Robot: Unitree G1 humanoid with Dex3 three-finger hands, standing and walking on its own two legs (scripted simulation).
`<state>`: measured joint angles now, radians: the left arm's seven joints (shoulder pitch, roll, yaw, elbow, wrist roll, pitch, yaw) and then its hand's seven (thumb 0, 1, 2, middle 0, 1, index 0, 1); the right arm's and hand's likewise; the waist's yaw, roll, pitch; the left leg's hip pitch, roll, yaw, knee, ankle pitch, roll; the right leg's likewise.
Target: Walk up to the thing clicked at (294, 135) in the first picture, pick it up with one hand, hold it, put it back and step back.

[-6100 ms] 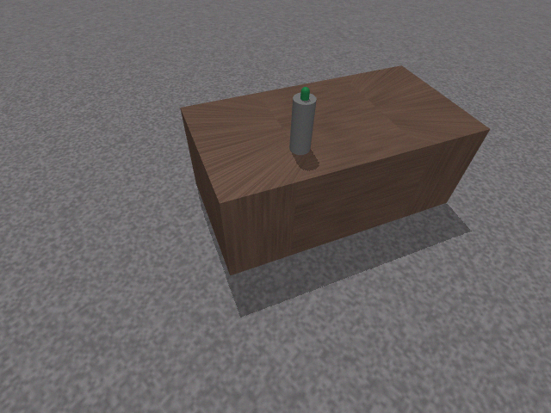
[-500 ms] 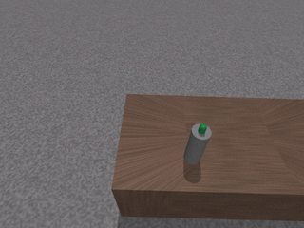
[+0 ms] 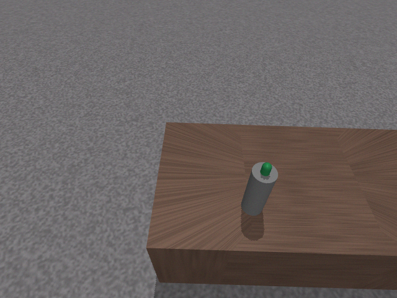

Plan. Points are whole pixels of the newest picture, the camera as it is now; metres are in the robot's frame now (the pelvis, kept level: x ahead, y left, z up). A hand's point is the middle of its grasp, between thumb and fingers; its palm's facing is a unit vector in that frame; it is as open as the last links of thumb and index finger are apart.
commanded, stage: stand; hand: right
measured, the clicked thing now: (259, 187) +0.50 -0.21 -0.21
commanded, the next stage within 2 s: go down in 0.34 s
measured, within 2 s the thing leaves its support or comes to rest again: neither
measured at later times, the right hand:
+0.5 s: hand out of the picture +0.09 -0.25 -0.16, palm faces +0.00 +0.94 -0.33, open 7.6 cm
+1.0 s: hand out of the picture +0.14 -0.26 -0.15, palm faces +0.05 +0.94 -0.33, open 16.7 cm
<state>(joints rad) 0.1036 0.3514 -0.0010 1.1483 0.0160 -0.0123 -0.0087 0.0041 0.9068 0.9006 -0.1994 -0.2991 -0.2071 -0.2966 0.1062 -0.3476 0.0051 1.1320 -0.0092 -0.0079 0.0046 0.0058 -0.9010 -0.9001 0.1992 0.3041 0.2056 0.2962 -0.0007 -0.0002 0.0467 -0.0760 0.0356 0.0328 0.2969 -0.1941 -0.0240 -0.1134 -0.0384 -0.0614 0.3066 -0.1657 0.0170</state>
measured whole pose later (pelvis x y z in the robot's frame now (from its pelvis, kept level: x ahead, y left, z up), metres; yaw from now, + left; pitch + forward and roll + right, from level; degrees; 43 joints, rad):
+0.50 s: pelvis +0.00 +0.00 +0.00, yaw +0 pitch -1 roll +0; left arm 0.11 0.35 0.01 1.07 -0.02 -0.02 0.00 0.01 0.88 0.88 -0.18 -0.28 -0.19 -0.27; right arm 0.12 -0.34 0.00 1.05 0.02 0.00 -0.01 0.01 -0.88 -0.88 0.18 0.28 0.18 0.27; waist 0.00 0.00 0.05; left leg -0.11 0.04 0.03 0.34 -0.21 -0.02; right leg -0.15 -0.04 -0.06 0.35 -0.19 0.01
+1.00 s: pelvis -0.01 +0.00 -0.03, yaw -1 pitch +8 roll +1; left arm 0.20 0.29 0.11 0.68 -0.01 -0.10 0.04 0.00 -0.37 0.08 -0.06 -0.06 -0.07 -0.06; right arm 0.15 -0.34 -0.13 0.60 -0.02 0.29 0.07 0.00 0.35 -0.07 0.05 0.06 0.06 0.05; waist 0.00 -0.03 -0.03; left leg -0.45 0.04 0.05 0.68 -0.36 -0.02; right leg -0.50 -0.05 -0.02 0.70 -0.33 0.01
